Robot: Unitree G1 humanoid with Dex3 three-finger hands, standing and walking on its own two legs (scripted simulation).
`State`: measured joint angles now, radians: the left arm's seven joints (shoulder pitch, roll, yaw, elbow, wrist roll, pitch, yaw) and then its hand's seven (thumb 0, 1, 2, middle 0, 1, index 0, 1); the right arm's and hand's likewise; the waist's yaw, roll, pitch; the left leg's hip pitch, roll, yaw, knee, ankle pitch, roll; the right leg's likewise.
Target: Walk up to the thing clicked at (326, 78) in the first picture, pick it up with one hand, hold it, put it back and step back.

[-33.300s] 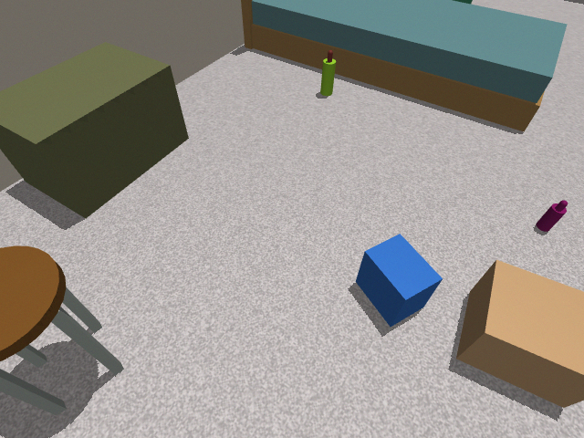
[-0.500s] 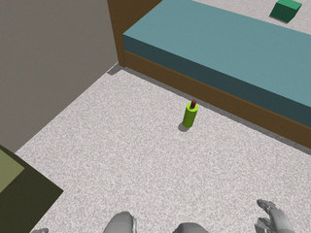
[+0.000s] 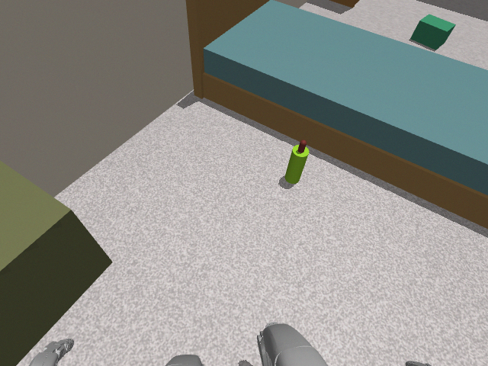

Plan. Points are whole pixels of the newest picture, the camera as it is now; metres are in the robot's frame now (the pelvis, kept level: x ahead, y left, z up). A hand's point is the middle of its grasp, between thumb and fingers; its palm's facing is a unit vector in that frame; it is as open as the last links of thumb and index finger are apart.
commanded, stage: step back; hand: right
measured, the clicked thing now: (297, 160) +1.01 -0.33 -0.62
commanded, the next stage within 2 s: stand in 1.02 s
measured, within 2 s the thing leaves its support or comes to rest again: neither
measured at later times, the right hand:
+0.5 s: hand out of the picture -0.01 -0.27 -0.14, palm faces +0.10 +0.92 -0.37, open 7.4 cm
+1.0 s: hand out of the picture +0.08 -0.28 -0.13, palm faces +0.08 +0.93 -0.36, open 7.4 cm
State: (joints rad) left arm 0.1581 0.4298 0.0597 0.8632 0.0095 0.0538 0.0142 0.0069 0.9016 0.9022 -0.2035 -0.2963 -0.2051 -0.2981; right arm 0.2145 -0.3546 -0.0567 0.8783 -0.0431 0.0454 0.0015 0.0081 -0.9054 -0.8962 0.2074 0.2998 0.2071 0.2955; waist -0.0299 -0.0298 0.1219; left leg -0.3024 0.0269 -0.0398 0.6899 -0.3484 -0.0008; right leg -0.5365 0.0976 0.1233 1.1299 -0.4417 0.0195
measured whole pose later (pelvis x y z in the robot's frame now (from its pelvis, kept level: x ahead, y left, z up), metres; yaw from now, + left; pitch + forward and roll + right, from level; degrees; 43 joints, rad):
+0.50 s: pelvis -0.04 +0.00 +0.01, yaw -4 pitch -3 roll +1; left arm 0.21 0.37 0.05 1.00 0.02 0.01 -0.01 0.01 0.90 0.90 -0.21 -0.30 -0.21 -0.30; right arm 0.23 -0.36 -0.06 1.00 -0.03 -0.02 0.02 0.01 -0.91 -0.90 0.20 0.30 0.20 0.30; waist -0.03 -0.03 0.05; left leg -0.24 0.00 0.03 0.58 -0.29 0.02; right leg -0.30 0.02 0.07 0.78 -0.48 0.00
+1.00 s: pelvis +0.00 -0.02 +0.02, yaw -4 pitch -2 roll +0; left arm 0.06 0.33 0.04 1.07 0.01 -0.02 -0.01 0.01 0.90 0.90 -0.20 -0.30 -0.21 -0.30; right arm 0.09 -0.37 -0.03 1.06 -0.01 -0.02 0.00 0.01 -0.91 -0.90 0.20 0.30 0.20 0.29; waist -0.02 0.00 0.07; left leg -0.15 0.02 0.00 0.49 -0.29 -0.02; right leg -0.18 -0.01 0.00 0.49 -0.27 0.00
